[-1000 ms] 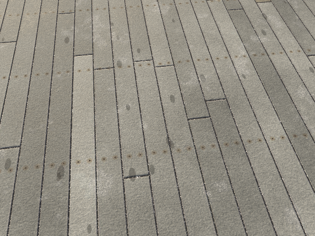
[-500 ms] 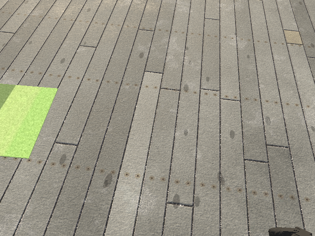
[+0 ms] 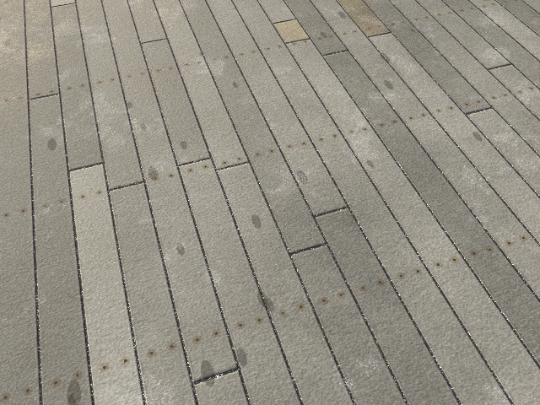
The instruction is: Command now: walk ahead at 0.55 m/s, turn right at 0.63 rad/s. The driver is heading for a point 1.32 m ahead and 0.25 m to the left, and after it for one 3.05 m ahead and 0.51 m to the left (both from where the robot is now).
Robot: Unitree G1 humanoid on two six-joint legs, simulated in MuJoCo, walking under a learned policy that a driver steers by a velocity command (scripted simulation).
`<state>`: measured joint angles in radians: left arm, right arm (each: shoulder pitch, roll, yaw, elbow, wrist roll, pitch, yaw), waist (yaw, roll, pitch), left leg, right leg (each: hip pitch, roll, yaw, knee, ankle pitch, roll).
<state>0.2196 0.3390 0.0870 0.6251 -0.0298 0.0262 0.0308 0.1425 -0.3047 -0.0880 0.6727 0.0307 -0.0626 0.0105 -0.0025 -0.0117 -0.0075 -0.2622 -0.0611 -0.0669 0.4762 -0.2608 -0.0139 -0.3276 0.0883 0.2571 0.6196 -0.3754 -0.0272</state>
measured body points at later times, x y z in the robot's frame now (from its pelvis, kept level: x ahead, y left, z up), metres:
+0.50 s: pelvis +0.25 -0.08 -0.01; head +0.28 -0.07 +0.44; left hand +0.44 +0.18 -0.08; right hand +0.24 -0.35 -0.13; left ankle +0.07 +0.07 -0.64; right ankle +0.29 -0.21 -0.73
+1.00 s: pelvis +0.61 +0.05 -0.02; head +0.63 +0.08 +0.43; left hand +0.61 +0.36 -0.11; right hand +0.83 -0.14 -0.12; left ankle +0.65 +0.11 -0.73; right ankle +0.62 -0.19 -0.61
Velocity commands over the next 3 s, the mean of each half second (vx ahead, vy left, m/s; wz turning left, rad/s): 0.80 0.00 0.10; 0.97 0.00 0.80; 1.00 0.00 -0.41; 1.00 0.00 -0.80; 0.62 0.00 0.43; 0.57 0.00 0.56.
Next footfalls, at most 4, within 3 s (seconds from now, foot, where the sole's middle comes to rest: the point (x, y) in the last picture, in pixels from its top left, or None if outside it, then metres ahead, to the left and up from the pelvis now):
0.40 right None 0.33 -0.21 -0.77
0.86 left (235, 331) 0.68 0.13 -0.77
1.36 right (212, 195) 1.16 0.22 -0.77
1.82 left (156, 121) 1.52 0.46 -0.77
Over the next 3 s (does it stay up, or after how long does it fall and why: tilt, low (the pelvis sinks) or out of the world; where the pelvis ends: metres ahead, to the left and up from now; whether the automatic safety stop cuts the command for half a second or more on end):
stays up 2.02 0.33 0.01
